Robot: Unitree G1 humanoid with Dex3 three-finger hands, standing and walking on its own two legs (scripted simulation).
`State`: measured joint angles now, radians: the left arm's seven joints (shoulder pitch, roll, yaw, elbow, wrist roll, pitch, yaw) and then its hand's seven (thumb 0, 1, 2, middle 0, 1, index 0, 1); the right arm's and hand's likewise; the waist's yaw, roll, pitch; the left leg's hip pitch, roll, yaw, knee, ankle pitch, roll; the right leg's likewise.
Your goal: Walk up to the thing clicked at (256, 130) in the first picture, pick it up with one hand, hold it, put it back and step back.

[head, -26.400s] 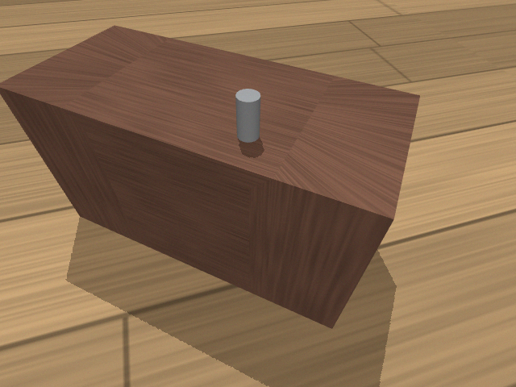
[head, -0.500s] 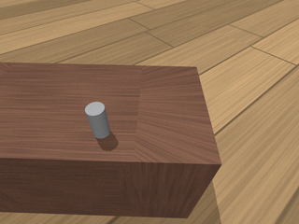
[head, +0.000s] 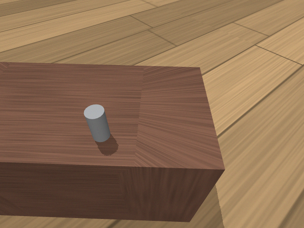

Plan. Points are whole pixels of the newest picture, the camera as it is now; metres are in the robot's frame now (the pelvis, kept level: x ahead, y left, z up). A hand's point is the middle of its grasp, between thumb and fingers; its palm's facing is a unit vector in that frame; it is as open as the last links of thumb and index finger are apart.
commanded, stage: stand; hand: left
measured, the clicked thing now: (98, 124) +0.46 +0.19 -0.02
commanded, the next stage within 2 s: none
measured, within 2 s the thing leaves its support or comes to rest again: neither
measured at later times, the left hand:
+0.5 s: hand out of the picture +0.07 +0.25 -0.15, palm faces -0.01 -0.94 -0.35, open 8.0 cm
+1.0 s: hand out of the picture +0.07 +0.25 -0.15, palm faces -0.01 -0.94 -0.35, open 7.4 cm
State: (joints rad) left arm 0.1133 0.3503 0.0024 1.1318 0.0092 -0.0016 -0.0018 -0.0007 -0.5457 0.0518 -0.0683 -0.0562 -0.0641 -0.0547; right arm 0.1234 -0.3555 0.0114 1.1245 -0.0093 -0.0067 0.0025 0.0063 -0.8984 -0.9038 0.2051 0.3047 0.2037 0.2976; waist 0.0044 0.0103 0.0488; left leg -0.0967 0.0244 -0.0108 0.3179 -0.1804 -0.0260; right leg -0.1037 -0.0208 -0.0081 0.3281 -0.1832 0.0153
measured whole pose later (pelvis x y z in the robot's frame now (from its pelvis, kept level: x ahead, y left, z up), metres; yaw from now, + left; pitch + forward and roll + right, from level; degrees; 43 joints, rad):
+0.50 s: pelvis +0.00 +0.00 +0.00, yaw +0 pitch -2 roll +0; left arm 0.12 0.35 0.01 1.12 0.01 0.00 0.00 0.01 0.77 0.87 -0.21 -0.30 -0.20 -0.30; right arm 0.13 -0.35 0.01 1.12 -0.01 -0.01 0.01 0.01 -0.90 -0.90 0.20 0.30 0.20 0.30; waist 0.00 0.01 0.04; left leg -0.10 0.03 -0.01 0.32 -0.18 -0.03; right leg -0.10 -0.02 -0.01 0.32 -0.18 0.01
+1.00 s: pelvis +0.00 +0.00 +0.00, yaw +0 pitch -2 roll +0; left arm 0.12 0.35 0.00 1.12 0.01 0.00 0.00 0.01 0.90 0.90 -0.21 -0.30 -0.20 -0.30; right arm 0.13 -0.35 0.01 1.12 -0.01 -0.01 0.00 0.01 -0.90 -0.90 0.20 0.30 0.20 0.30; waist 0.01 0.01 0.05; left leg -0.10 0.03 -0.01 0.31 -0.18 -0.03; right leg -0.10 -0.02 -0.01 0.33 -0.18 0.01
